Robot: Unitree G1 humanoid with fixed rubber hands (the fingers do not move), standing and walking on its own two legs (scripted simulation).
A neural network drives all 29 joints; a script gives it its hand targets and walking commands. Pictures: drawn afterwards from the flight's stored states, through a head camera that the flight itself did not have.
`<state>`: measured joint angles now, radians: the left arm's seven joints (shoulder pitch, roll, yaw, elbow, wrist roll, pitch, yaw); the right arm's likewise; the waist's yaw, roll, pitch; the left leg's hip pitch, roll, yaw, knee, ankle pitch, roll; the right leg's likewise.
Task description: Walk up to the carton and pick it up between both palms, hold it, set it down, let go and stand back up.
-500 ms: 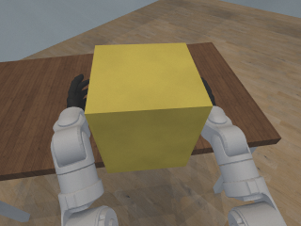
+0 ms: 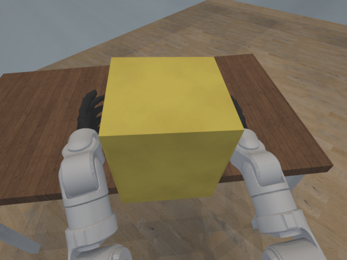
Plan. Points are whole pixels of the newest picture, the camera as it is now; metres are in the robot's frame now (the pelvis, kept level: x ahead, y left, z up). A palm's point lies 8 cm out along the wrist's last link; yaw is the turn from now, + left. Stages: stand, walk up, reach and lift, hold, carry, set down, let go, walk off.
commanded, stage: hold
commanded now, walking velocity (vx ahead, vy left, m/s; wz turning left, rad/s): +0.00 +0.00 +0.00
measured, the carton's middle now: (165, 133) +0.35 +0.00 +0.13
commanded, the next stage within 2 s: none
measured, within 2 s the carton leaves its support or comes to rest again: neither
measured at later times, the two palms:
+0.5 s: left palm (86, 129) +0.35 +0.15 +0.18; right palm (232, 120) +0.35 -0.15 +0.15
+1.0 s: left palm (93, 131) +0.35 +0.14 +0.17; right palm (237, 124) +0.35 -0.16 +0.14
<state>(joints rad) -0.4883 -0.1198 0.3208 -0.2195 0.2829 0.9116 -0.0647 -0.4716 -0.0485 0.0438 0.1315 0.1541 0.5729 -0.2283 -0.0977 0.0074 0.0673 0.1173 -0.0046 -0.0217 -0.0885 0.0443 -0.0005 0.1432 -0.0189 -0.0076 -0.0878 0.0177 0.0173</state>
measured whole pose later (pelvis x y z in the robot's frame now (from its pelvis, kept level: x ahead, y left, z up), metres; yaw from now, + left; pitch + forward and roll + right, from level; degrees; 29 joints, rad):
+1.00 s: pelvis +0.00 -0.01 +0.00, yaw -2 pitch -3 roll +0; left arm -0.49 -0.13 0.33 -0.24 0.28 0.92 -0.05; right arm -0.51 -0.07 0.06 0.15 0.17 0.57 -0.22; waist -0.07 -0.02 0.07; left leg 0.10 0.01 0.01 -0.09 0.04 -0.01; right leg 0.12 0.00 0.02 -0.09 0.02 0.00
